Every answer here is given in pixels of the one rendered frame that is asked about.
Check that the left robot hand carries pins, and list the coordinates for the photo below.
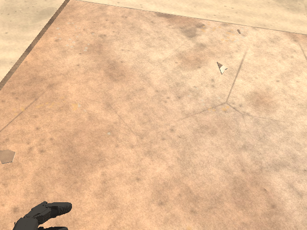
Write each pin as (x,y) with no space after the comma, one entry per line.
(41,213)

